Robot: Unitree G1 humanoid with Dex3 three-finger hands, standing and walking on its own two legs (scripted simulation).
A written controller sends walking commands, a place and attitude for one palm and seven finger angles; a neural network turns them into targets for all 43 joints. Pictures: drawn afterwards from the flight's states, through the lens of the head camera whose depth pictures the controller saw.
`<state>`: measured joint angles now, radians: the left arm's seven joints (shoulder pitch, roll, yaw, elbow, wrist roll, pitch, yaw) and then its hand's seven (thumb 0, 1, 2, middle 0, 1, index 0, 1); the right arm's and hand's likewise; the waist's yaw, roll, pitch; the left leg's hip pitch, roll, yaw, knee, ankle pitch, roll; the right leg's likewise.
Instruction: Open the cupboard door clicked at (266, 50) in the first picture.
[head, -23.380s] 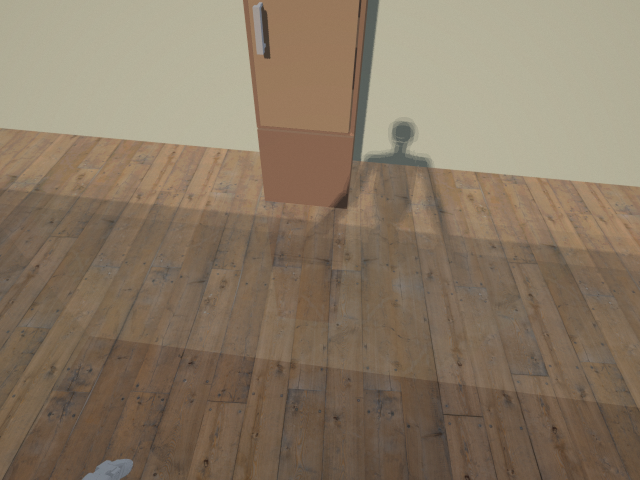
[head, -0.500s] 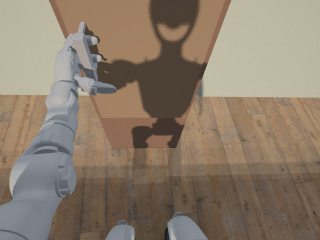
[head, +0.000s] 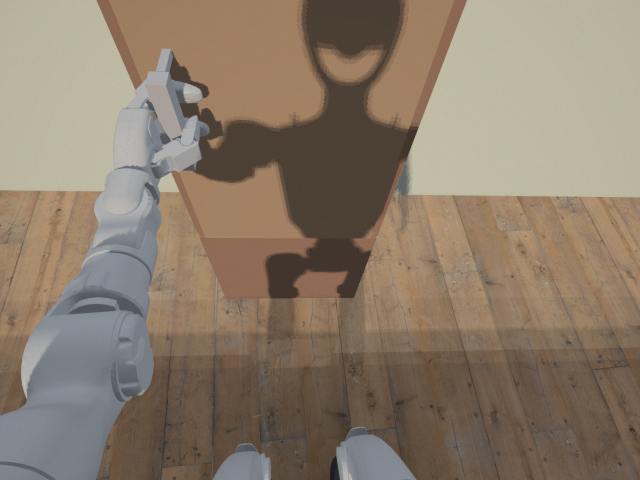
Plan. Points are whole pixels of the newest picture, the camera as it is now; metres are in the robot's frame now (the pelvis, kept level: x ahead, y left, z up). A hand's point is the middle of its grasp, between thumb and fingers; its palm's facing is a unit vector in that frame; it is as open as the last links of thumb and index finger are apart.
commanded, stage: close the thumb around the handle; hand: left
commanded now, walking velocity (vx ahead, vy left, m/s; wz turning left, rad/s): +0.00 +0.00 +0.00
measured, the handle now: (177, 114) +0.56 +0.14 +0.09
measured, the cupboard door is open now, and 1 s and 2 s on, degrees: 0 36 44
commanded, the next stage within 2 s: pull the door open along its arc in 0.06 s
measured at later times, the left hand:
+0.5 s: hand (196, 171) +0.47 +0.11 +0.09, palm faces -0.06 -1.00 +0.00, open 5.7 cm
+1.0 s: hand (270, 273) +0.33 +0.03 +0.09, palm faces +0.31 -0.95 -0.01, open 6.0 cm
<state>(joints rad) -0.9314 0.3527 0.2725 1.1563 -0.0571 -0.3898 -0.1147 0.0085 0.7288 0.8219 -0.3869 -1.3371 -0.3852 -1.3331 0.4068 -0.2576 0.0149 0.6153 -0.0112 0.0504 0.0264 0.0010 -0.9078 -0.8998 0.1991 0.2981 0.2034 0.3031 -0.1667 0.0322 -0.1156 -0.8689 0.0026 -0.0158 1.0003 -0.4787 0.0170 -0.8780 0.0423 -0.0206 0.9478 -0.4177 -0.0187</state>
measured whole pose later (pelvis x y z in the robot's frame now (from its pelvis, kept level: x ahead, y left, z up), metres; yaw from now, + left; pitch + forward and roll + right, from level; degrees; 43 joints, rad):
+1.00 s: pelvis +0.00 -0.02 +0.01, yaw +2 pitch +10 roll +0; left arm -0.09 -0.12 -0.25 0.22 0.09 -0.16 0.59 0.02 0.70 0.73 -0.37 -1.35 -0.36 -1.35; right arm 0.17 -0.16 0.00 0.54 -0.06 0.05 0.06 0.01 -0.91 -0.90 0.20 0.30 0.20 0.30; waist -0.02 0.04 -0.13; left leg -0.62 -0.01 -0.04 0.92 -0.47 -0.01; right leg -0.65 0.03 -0.04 0.92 -0.44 -0.05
